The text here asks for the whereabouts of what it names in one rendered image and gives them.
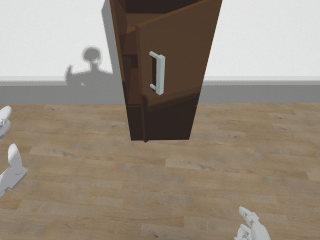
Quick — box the handle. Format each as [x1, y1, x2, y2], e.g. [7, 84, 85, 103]
[149, 51, 165, 95]

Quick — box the robot left hand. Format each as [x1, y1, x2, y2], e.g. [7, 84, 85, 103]
[0, 105, 28, 199]

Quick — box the cupboard door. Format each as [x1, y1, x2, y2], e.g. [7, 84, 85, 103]
[135, 0, 219, 143]

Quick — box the robot right hand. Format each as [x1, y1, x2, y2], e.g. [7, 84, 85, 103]
[234, 206, 271, 240]

